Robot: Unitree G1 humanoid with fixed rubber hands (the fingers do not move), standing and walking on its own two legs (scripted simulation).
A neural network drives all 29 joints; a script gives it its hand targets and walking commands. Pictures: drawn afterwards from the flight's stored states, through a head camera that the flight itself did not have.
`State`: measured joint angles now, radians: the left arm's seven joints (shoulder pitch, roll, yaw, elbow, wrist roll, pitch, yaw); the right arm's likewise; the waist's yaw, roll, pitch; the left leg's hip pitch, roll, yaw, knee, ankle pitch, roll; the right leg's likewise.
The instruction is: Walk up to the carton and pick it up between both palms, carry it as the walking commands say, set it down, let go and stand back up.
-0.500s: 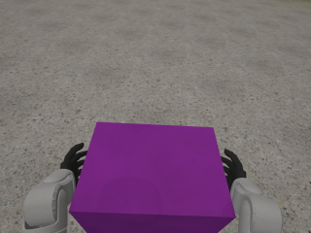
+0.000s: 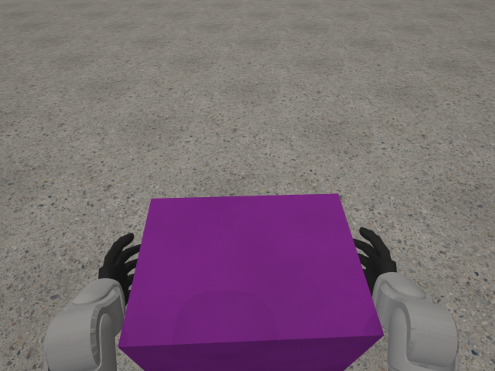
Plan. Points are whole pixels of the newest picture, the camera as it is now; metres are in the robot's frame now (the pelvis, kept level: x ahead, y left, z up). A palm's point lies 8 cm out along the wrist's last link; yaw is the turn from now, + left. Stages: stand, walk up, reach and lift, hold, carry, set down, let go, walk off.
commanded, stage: carry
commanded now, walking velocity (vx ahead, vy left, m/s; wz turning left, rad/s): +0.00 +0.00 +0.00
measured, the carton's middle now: (247, 299) +0.26 +0.00 +0.01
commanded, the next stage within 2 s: none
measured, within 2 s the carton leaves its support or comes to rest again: neither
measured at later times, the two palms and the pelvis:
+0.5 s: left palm (97, 303) +0.22 +0.20 +0.09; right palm (376, 306) +0.21 -0.17 +0.09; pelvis -0.03 +0.02 +0.00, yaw +0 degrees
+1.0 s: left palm (85, 287) +0.24 +0.23 +0.09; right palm (349, 283) +0.24 -0.15 +0.09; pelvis -0.01 +0.04 +0.00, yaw +0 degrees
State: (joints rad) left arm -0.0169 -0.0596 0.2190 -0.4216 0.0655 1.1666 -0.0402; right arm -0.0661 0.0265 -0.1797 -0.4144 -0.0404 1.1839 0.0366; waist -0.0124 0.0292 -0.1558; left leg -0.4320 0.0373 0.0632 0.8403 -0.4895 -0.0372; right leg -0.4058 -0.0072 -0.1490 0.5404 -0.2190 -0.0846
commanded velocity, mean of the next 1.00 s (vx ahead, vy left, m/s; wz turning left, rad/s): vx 0.00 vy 0.00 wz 0.00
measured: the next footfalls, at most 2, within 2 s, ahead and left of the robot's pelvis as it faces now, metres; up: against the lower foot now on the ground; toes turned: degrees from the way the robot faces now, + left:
left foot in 0.08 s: +0.01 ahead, +0.11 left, +0.00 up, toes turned +5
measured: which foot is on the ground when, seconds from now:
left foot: up 0.00-0.06, down 0.08-1.00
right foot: down 0.00-1.00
